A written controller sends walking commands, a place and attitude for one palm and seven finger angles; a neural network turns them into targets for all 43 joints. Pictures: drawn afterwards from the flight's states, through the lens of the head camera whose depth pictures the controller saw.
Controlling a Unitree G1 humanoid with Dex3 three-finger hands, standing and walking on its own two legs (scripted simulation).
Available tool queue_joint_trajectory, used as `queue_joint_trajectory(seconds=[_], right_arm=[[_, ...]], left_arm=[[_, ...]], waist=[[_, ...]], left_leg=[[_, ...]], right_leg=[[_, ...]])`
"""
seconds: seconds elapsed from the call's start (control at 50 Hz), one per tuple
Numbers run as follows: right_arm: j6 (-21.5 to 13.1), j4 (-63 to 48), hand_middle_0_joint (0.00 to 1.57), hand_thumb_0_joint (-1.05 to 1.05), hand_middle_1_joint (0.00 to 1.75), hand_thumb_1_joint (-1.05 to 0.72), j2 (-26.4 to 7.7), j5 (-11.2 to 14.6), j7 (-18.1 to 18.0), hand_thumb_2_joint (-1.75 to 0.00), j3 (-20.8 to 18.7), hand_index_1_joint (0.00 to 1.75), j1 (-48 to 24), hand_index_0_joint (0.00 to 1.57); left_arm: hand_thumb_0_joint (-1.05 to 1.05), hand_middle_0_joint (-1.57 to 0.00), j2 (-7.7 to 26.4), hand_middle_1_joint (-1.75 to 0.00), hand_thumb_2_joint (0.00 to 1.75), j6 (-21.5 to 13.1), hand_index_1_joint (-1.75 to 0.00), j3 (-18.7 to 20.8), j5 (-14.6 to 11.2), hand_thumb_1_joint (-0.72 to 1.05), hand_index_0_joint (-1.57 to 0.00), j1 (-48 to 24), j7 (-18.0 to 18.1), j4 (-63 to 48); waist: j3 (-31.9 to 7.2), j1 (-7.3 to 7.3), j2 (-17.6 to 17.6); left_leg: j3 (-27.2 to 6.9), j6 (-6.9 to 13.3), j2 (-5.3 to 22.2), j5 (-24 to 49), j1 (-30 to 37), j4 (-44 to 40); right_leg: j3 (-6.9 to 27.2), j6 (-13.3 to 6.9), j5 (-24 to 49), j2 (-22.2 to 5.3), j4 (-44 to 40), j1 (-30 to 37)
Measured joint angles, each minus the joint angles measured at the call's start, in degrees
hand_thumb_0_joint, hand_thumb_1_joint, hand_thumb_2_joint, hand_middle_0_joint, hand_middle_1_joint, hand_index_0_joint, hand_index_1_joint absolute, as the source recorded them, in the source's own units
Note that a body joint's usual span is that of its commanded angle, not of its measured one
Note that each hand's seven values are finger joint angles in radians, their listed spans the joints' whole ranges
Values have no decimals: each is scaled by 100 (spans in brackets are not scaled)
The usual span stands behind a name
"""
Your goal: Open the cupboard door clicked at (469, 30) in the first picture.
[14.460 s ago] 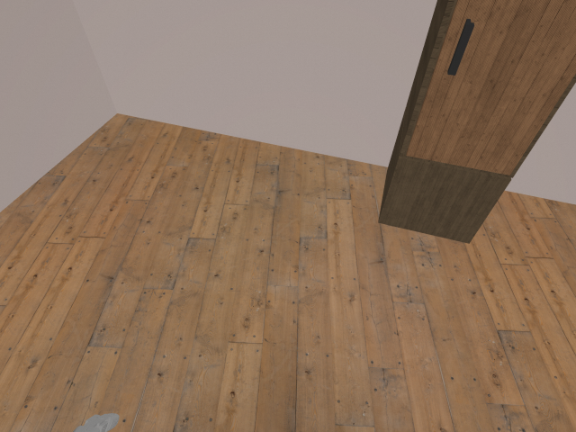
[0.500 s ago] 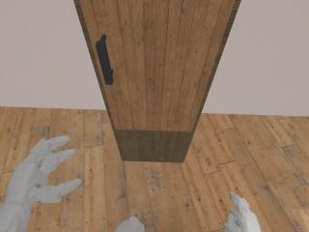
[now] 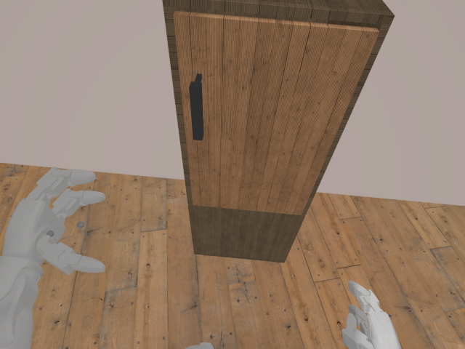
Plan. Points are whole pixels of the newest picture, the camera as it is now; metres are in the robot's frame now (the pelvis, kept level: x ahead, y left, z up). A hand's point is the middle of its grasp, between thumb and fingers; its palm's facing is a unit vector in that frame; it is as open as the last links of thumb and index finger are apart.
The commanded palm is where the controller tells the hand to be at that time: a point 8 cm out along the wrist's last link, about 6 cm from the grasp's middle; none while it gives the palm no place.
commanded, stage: raise the hand with hooked fingers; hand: left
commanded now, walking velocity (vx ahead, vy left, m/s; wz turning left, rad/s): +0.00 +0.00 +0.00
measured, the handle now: (198, 107) +0.57 +0.13 +0.10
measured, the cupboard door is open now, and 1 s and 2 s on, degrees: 0 0 0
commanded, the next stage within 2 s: move the hooked fingers beside the handle in 0.78 s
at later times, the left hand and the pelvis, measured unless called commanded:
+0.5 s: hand (83, 204) +0.29 +0.26 +0.12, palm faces +0.00 -1.00 -0.02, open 14.0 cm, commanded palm +0.26 +0.31 +0.13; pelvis +0.00 -0.01 +0.02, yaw +0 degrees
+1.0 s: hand (101, 193) +0.30 +0.24 +0.13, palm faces +0.03 -1.00 +0.00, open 14.0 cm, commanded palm +0.29 +0.28 +0.12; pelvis +0.01 -0.04 +0.01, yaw +0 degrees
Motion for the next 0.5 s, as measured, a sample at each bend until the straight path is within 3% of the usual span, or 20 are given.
queue_joint_trajectory(seconds=[0.08, 0.22, 0.32, 0.4, 0.5], right_arm=[[3, 5, 21, 1, 30, -91, -15, 7, -43, -90, 63, 30, 21, 20], [-33, 162, 21, 1, 30, -90, -23, -18, -93, -90, 118, 30, 89, 20], [-36, 244, 21, 1, 30, -90, -82, 36, -127, -90, 92, 30, 185, 20], [-66, 233, 21, 1, 30, -91, -153, 56, -119, -90, 34, 30, 257, 20], [-105, 219, 21, 1, 30, -91, -184, 25, -71, -90, -25, 30, 263, 20]], left_arm=[[-1, -29, 63, -117, 31, 371, -117, -52, 85, -46, -30, -241, -153, 312], [-1, -30, 168, -119, 30, 208, -119, 165, 115, -49, -30, -719, -174, 546], [-1, -30, 391, -119, 30, 395, -120, 321, 108, -50, -30, -1123, -338, 977], [-1, -30, 441, -120, 30, 554, -120, 263, 76, -50, -30, -1115, -493, 1097], [-1, -30, 301, -120, 30, 487, -120, 243, 73, -50, -30, -915, -503, 999]], waist=[[75, 17, 31], [242, 15, -62], [266, -21, -51], [235, -54, -4], [250, -68, 0]], left_leg=[[15, 18, -23, 129, 178, -210], [21, -13, -32, 289, 450, -497], [-25, -27, -23, 366, 554, -636], [-25, -38, -14, 390, 599, -716], [-5, -67, 11, 378, 645, -756]], right_leg=[[19, 8, 115, -21, -172, 154], [37, -22, 248, -25, -387, 383], [2, -45, 327, -3, -554, 504], [10, -62, 358, 10, -639, 545], [39, -94, 349, 34, -667, 574]])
